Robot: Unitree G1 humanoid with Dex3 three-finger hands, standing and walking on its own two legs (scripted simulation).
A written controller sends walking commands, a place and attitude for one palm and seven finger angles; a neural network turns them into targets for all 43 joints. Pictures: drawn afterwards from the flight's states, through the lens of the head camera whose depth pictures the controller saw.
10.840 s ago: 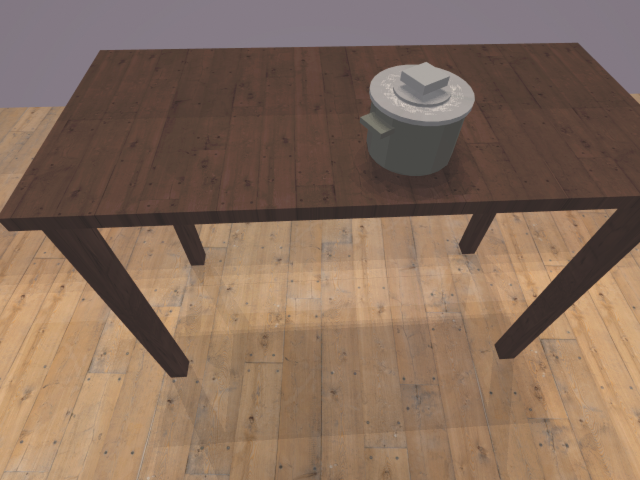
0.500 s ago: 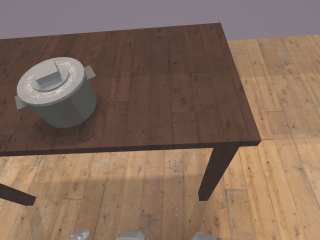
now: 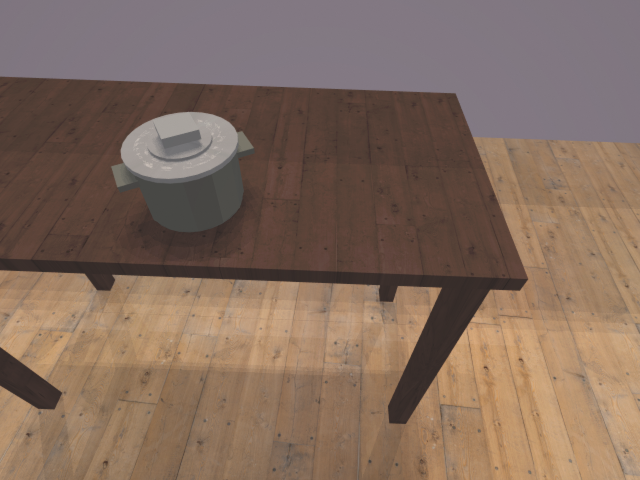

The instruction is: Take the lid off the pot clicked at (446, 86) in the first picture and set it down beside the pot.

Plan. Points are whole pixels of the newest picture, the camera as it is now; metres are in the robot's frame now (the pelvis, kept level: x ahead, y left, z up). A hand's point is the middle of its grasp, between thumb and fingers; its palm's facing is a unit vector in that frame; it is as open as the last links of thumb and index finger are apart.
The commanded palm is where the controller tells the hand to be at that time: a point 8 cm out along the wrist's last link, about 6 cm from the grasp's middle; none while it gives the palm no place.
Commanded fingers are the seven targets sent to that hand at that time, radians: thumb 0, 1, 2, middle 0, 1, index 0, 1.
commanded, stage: come to a stop and stand still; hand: left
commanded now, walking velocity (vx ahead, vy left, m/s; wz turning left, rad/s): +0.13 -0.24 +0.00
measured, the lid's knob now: (177, 129) +0.52 +0.25 +0.16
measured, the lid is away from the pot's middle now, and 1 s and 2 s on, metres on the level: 0.00 0.00 0.00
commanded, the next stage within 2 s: look again from close up in 1.14 s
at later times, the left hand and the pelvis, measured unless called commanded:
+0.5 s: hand out of the picture +0.15 +0.12 -0.17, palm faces -0.05 -0.98 -0.19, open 7.4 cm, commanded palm none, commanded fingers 0.00 0.90 0.90 -0.20 -0.30 -0.20 -0.30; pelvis +0.05 -0.04 +0.00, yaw +0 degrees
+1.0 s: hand out of the picture +0.09 +0.19 -0.18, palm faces +0.07 -0.97 -0.24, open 7.4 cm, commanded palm none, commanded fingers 0.00 0.90 0.90 -0.20 -0.30 -0.20 -0.30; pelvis +0.07 -0.01 +0.00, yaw +0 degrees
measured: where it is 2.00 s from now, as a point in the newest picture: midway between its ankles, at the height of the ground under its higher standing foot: outside the picture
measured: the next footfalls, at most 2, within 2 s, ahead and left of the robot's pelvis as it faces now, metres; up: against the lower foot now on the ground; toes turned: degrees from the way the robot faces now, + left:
right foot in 0.40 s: +0.09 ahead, -0.13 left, +0.00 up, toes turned -5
left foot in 0.90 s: +0.12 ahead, +0.10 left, +0.00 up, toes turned +1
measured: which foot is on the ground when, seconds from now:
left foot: down 0.00-0.42, up 0.44-0.88, down 0.90-1.00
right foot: up 0.00-0.38, down 0.40-0.90, up 0.92-1.00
